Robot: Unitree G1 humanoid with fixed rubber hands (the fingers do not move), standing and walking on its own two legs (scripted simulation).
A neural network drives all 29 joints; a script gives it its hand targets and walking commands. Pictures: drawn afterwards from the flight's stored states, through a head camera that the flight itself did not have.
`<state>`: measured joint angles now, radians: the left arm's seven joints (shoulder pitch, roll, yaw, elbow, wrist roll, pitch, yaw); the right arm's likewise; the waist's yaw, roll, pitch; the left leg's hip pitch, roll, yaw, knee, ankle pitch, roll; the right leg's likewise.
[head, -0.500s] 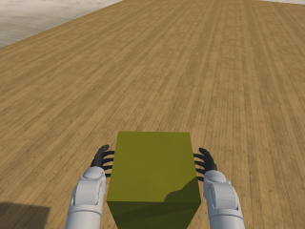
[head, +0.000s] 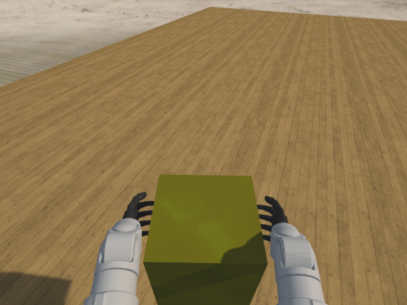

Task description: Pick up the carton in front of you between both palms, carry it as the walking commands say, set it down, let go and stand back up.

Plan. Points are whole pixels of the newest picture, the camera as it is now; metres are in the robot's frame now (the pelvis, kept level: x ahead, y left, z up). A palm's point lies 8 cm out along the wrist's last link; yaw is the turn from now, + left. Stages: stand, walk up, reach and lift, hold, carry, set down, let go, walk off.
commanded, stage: set down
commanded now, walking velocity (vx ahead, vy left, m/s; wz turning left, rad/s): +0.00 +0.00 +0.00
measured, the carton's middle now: (204, 243) +0.31 +0.00 -0.04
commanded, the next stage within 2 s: none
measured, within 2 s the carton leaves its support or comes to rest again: neither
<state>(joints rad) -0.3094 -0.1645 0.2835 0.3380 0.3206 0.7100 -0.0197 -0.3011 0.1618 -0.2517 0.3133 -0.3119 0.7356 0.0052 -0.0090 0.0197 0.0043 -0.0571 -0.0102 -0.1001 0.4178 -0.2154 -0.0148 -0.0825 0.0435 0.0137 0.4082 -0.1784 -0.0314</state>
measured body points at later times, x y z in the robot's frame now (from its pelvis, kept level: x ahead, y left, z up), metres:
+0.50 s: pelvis -0.01 +0.03 -0.02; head +0.12 +0.01 +0.41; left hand +0.37 +0.15 -0.07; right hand +0.36 -0.15 -0.07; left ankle +0.02 +0.14 -0.74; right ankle +0.04 -0.10 -0.74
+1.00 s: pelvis -0.04 +0.02 -0.15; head +0.20 +0.00 +0.23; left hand +0.43 +0.14 -0.23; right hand +0.41 -0.16 -0.23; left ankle +0.02 +0.14 -0.74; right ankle +0.04 -0.10 -0.74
